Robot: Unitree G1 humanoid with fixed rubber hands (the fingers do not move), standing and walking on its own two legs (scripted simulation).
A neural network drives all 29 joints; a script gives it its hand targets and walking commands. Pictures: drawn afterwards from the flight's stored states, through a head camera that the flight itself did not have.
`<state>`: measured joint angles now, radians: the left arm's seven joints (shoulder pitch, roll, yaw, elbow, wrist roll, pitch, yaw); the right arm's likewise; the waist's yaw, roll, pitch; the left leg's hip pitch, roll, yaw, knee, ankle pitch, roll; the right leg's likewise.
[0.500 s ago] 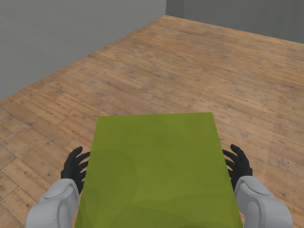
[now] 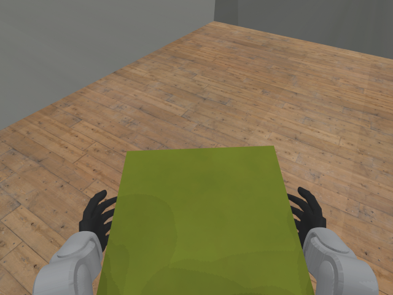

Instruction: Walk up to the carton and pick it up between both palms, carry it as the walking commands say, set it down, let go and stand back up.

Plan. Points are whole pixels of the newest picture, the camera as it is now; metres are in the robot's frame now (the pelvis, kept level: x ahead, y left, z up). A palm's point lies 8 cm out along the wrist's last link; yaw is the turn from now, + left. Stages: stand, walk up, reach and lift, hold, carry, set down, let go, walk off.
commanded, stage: carry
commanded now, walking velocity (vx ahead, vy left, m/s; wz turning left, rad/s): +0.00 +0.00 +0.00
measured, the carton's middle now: (203, 238) +0.26 -0.01 +0.00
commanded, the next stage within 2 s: hold in 0.52 s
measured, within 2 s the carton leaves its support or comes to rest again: neither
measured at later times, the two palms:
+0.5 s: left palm (93, 236) +0.22 +0.19 +0.08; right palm (310, 232) +0.23 -0.19 +0.10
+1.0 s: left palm (103, 221) +0.27 +0.19 +0.04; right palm (288, 214) +0.29 -0.18 +0.06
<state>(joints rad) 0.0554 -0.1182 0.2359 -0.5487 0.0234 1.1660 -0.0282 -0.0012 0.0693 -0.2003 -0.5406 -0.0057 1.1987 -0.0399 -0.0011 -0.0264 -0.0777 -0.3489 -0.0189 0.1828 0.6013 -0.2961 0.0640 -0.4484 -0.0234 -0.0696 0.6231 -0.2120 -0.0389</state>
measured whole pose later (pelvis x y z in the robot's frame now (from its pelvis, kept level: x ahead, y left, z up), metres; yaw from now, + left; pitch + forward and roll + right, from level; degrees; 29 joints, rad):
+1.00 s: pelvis +0.02 +0.00 +0.01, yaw +1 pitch -5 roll +1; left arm -0.06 0.00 0.16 0.03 0.06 0.75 -0.01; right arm -0.09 -0.06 -0.05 -0.02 -0.06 0.77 -0.06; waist 0.00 0.00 0.05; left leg -0.11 -0.04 0.14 0.46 -0.27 0.07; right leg -0.21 -0.01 -0.07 0.51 -0.22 -0.04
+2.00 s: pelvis -0.01 +0.00 +0.00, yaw +2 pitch +1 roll +0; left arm -0.31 -0.03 0.23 0.53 0.13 0.40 0.05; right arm -0.37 0.04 -0.39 0.48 -0.15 0.36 0.07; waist -0.01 0.00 0.13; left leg -0.37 -0.02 0.14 0.66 -0.31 0.07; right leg -0.43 0.00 -0.07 0.64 -0.22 -0.04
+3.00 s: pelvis -0.03 -0.02 -0.12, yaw +2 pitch +37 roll +2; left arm -0.64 -0.04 0.42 0.45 0.16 0.37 0.04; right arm -0.76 -0.01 -0.45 0.48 -0.18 0.34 0.08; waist -0.01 0.00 -0.11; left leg -1.46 0.01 0.13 1.24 -0.43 0.07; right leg -1.53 0.00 -0.07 1.20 -0.32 -0.09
